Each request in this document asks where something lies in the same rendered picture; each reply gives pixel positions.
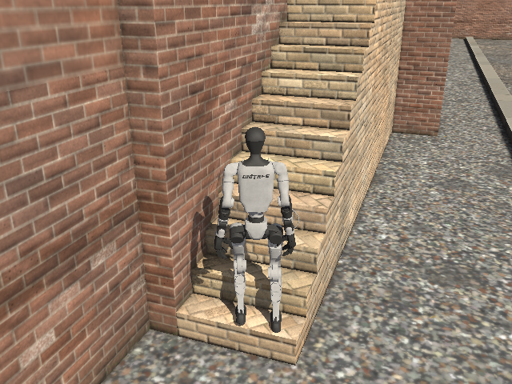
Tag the stairs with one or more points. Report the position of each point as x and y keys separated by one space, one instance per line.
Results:
x=327 y=110

